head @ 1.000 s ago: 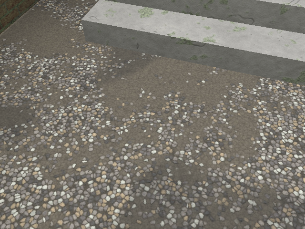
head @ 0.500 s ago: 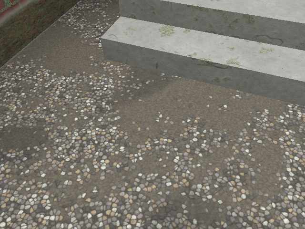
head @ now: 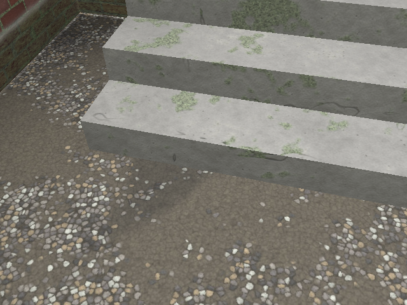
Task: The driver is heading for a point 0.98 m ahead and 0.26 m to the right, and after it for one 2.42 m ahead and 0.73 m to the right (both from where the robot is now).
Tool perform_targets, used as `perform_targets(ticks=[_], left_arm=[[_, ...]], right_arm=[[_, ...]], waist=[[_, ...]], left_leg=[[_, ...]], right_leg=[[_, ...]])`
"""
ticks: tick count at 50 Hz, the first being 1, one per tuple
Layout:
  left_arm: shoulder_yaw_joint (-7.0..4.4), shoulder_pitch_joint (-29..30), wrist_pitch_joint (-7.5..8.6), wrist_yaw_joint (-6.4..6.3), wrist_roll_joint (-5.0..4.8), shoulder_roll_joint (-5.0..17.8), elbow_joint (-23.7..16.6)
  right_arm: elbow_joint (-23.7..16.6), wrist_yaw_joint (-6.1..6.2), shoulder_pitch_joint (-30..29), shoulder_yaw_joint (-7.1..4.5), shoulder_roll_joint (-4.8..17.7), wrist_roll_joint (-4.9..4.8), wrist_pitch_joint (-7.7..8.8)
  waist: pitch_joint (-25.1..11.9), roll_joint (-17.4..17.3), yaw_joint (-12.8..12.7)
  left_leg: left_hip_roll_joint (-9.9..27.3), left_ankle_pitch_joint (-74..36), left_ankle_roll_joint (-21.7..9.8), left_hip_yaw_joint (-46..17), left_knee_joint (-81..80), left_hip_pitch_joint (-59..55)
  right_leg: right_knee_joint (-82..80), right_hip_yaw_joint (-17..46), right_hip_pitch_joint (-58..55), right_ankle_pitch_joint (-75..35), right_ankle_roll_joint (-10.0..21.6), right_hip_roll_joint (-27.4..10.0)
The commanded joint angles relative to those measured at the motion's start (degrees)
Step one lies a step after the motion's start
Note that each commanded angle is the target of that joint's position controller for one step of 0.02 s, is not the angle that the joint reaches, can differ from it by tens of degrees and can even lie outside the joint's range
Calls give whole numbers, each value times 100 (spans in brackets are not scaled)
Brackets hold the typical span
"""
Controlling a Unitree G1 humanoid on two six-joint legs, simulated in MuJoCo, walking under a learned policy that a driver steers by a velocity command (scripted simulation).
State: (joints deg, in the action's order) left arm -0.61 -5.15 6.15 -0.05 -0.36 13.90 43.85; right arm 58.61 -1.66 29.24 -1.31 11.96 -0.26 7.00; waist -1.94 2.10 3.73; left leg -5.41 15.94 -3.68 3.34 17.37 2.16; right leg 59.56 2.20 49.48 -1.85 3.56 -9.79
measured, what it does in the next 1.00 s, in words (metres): walks ahead: right foot, then left foot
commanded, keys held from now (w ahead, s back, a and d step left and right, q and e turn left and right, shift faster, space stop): w+shift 0.22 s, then s+shift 0.40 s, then w+shift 0.14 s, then w+e+shift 0.24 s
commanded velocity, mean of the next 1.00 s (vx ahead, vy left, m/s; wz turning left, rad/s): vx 0.49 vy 0.00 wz -0.09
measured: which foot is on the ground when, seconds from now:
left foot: down 0.00-0.22, up 0.24-0.58, down 0.60-0.96, up 0.98-1.00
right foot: up 0.00-0.18, down 0.20-0.62, up 0.64-0.96, down 0.98-1.00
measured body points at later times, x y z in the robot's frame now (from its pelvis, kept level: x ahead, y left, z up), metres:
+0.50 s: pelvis +0.40 -0.05 +0.01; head +0.44 -0.05 +0.46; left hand +0.41 +0.21 -0.13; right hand +0.59 -0.30 -0.10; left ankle +0.55 +0.09 -0.68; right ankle +0.40 -0.13 -0.74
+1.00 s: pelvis +0.54 -0.06 -0.01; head +0.52 -0.08 +0.44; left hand +0.56 +0.22 -0.13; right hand +0.69 -0.34 -0.10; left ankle +0.61 +0.05 -0.73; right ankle +0.49 -0.15 -0.74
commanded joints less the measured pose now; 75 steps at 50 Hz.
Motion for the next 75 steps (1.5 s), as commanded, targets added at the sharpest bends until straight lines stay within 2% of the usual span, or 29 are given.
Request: perform_targets(ticks=[1,7,10,11,12,14,16,21,29,31,32,33,35,36,38,44,48,49,50,51,55,62,66,67,68,69,70,72,75], left_arm=[[12,525,114,83,-28,161,-382],[-78,1241,220,377,-160,399,-826],[-421,-1374,83,231,-268,1132,-288],[-535,-2566,4,140,-95,1615,38],[-560,-2713,75,223,39,1684,137],[-316,-1830,88,196,216,761,103],[-238,-988,177,265,214,555,49],[-195,-570,223,150,146,701,343],[-179,-593,-165,-188,-1,756,472],[-101,-1055,-250,-240,98,575,495],[11,-1962,-294,-165,134,151,649],[-8,-2589,-379,-64,85,330,952],[-213,-1690,-552,-65,-25,906,795],[-288,-1284,-588,-100,-25,1033,656],[-303,-1224,-526,-124,38,923,683],[-254,-1546,-358,-132,-4,472,1027],[-256,-2774,-357,-63,95,332,1573],[-309,-2897,-283,-4,61,485,1543],[-337,-2390,-154,36,16,1031,1173],[-471,-1859,-31,6,78,1318,942],[-384,-1899,28,-62,-54,729,714],[-477,-2207,-117,-201,-137,802,478],[-511,-1501,-123,-153,-184,746,58],[-415,-1235,-79,-110,-12,387,-196],[-210,-1609,63,-110,-235,-229,-594],[-251,-1641,54,-158,-475,181,-521],[-302,-1069,-10,-143,-385,496,-555],[-295,-683,-113,-101,-151,388,-602],[-190,-562,-322,8,-214,48,-952]], right_arm=[[-511,132,-377,-70,768,-88,185],[-399,219,105,-121,1116,-10,-114],[-494,213,-358,-153,1283,273,-321],[-746,191,-185,-29,804,282,-262],[-629,80,640,222,-121,-23,-25],[-973,103,-742,4,920,-370,206],[-1145,182,-1259,-31,861,-102,136],[-1229,222,-1065,44,392,10,-156],[-1168,61,-1353,-193,1026,161,-135],[-1225,145,-1445,-286,1433,301,-128],[-1387,195,-1687,-181,1366,441,-202],[-1413,146,-1767,-10,708,331,-248],[-1296,79,-1580,-248,1219,-84,-401],[-1344,141,-1805,-268,1340,-68,-414],[-1399,240,-2132,-285,1342,53,-353],[-1478,330,-2493,-416,1324,-118,-162],[-1849,319,-3207,-391,997,-98,-222],[-1937,241,-3288,-281,567,-79,-237],[-2264,136,-3374,-146,249,-117,-170],[-2372,42,-3379,-132,439,-244,-32],[-2211,47,-3581,-319,959,26,136],[-2498,55,-4259,-245,532,-204,234],[-2194,206,-2579,-541,1194,-287,259],[-1913,282,-1156,-637,1537,-181,194],[-1767,233,-493,-693,1918,97,107],[-1787,200,-815,-619,1514,188,97],[-1837,221,-1044,-517,1051,79,76],[-1725,209,-1531,-409,716,155,-1],[-1543,163,-1800,-363,635,181,-2]], waist=[[966,-148,-177],[1003,-500,-160],[-649,-1192,-1644],[-1696,-164,-1698],[-2708,1978,-1074],[-1171,837,-1086],[-332,-516,-543],[-61,48,58],[-271,361,53],[-433,-644,-132],[-996,-1979,-631],[-1698,-1512,-740],[-988,-896,-381],[-619,-1001,-395],[-383,-1122,-611],[-424,-1080,-798],[48,-8,-1311],[275,1092,-1256],[821,1218,-841],[1011,962,-610],[407,106,-672],[609,906,-908],[-302,932,65],[-1415,134,641],[-2085,-2322,405],[-1541,-2285,266],[-752,-1600,372],[-24,-616,72],[346,-658,-296]], left_leg=[[1280,-937,-804,-702,-1483,1505],[1861,-3719,-612,-477,-816,-983],[1736,-6705,-351,-201,2476,-700],[1246,-4664,-263,-203,4767,1380],[-65,691,72,-936,6895,3239],[470,988,-115,-1310,7148,3806],[889,826,60,-981,6192,3264],[826,4,371,-493,3739,2342],[390,-2648,300,-424,975,1049],[1224,-6289,-34,-1138,602,431],[2475,-7835,-1177,-2474,847,-413],[2611,-5297,-1489,-2909,649,-295],[2208,2174,-1196,-3546,-327,197],[2228,3097,-1001,-3782,-707,826],[1872,2581,-636,-3159,-1056,1970],[1702,1798,-363,-1412,-1233,2064],[1224,1442,175,-176,548,2778],[866,1201,241,197,2699,3816],[517,720,342,-354,3714,5137],[718,361,226,-885,4023,5728],[764,-989,465,-767,3050,4397],[152,-986,687,-450,967,2290],[632,-671,370,-743,464,-255],[1510,-345,155,-1407,825,-2174],[2959,1278,-774,-4217,98,-3763],[3151,2637,-974,-4868,-260,-3160],[2916,2157,-837,-3889,-326,-2423],[2381,142,-608,-2320,-454,-989],[2187,-1723,-421,-1035,-579,60]], right_leg=[[-1498,-298,-1055,-1337,-84,148],[-3111,-592,-1124,-437,156,786],[-2648,-701,-4115,553,606,1137],[-2428,1053,-6537,2040,978,-76],[-3810,4543,-8069,3374,1940,-1329],[-3975,3092,-6754,-189,1364,-987],[-3981,1480,-4726,-3098,1118,-620],[-4466,57,-3286,-4644,984,-12],[-3263,-169,-3668,-1835,405,284],[-1666,-441,-3421,468,-123,1070],[-158,-193,-2488,4046,-328,1487],[66,475,-2642,4129,-288,1057],[524,-37,-1554,3534,-289,949],[595,-47,-1457,3236,-302,849],[173,-170,-2262,2738,-276,771],[-1782,-730,-3421,2449,38,813],[-3561,-1057,-4414,2048,312,924],[-3989,801,-4672,2891,610,-81],[-5005,3400,-4287,4918,1276,-947],[-5579,4317,-4326,5601,1554,-1299],[-5161,2484,-4333,3047,916,-508],[-4620,1744,-3631,1829,795,176],[-3003,1902,-3077,448,446,463],[-1218,1452,-2082,896,276,748],[540,801,80,3309,57,1296],[1683,735,826,3137,115,652],[2031,540,1045,2667,167,413],[1803,397,455,2063,122,95],[1732,298,91,1823,-24,-95]])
